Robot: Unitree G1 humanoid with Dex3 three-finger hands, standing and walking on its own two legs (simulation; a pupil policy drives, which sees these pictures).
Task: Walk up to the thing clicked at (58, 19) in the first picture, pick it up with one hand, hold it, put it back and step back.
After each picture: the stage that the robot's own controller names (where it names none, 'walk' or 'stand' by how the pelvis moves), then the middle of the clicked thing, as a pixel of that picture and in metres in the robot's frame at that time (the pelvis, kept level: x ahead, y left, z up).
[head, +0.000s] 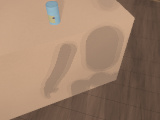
stand; (53, 13) +0.80 +0.19 -0.02
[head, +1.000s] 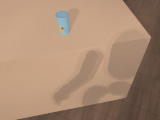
walk; (63, 23) +0.73 +0.18 -0.02
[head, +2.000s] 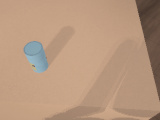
stand; (37, 57) +0.41 +0.24 +0.00
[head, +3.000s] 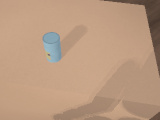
rise first; (52, 48) +0.49 +0.17 +0.00
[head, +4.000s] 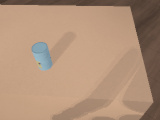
stand; (42, 56) +0.49 +0.21 -0.02
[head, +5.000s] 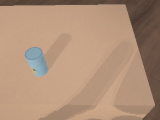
stand; (37, 62) +0.45 +0.22 -0.02
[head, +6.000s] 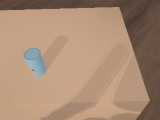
stand; (35, 62) +0.46 +0.23 -0.02
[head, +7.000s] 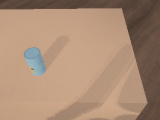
stand; (35, 62) +0.47 +0.23 -0.03
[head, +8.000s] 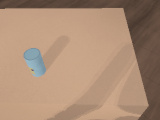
stand; (35, 62) +0.46 +0.23 -0.03
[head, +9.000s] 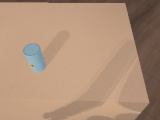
rise first; (35, 58) +0.47 +0.23 -0.02
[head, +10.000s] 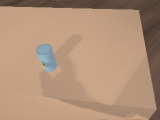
rise first; (47, 58) +0.48 +0.22 -0.02
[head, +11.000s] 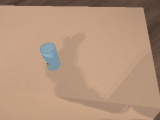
go down; (50, 57) +0.48 +0.21 -0.02
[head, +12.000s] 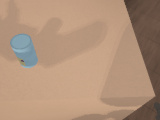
go down; (25, 51) +0.45 +0.20 +0.02
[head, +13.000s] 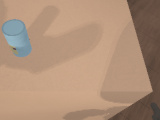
close in; (18, 39) +0.47 +0.20 +0.04
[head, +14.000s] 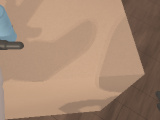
close; (0, 26) +0.51 +0.21 +0.07
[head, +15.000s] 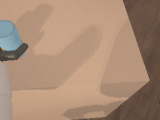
lift; (10, 41) +0.46 +0.21 +0.06
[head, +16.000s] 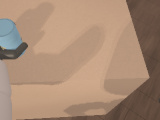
lift; (9, 39) +0.46 +0.21 +0.06
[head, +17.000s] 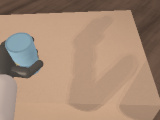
lift; (25, 55) +0.34 +0.18 +0.19
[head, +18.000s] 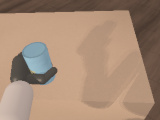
hold; (40, 64) +0.33 +0.15 +0.15
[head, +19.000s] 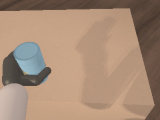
hold; (33, 64) +0.32 +0.17 +0.15
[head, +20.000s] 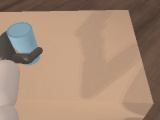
crouch; (25, 44) +0.38 +0.19 +0.18
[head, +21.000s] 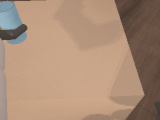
lower; (10, 23) +0.48 +0.21 +0.16
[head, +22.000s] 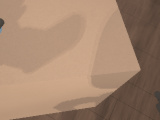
lower; out of the picture +0.53 +0.23 +0.08
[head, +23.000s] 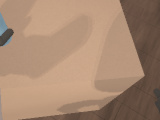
lower; out of the picture +0.51 +0.22 +0.06
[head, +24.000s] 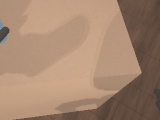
lower; out of the picture +0.51 +0.22 +0.06
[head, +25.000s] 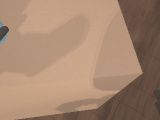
lower; out of the picture +0.51 +0.23 +0.07
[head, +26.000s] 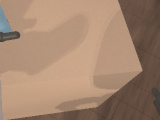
open; out of the picture +0.52 +0.20 +0.07
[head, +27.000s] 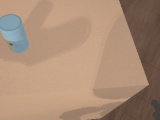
sink last; (14, 34) +0.49 +0.19 +0.04
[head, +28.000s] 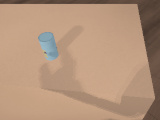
stand; (49, 46) +0.53 +0.21 +0.02
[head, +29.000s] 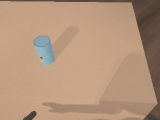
stand; (44, 50) +0.50 +0.19 +0.01
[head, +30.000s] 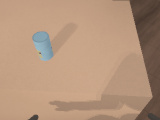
stand; (43, 46) +0.52 +0.20 +0.00
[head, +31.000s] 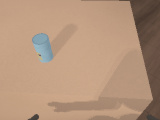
stand; (43, 48) +0.51 +0.20 +0.00
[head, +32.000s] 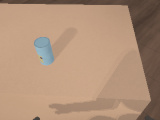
stand; (44, 51) +0.51 +0.20 -0.02
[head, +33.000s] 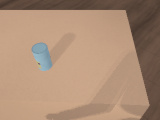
stand; (42, 57) +0.50 +0.20 -0.02
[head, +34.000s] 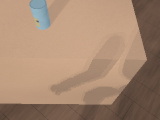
walk; (40, 14) +0.62 +0.20 +0.00
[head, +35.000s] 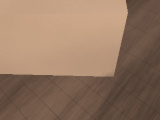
walk; out of the picture +0.95 +0.26 +0.00
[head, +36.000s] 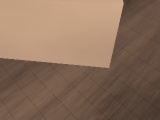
stand; out of the picture +1.18 +0.19 -0.01
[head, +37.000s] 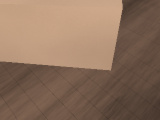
stand; out of the picture +1.19 +0.19 -0.02
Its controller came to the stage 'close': yes
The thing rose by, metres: 0.21
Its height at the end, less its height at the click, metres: +0.00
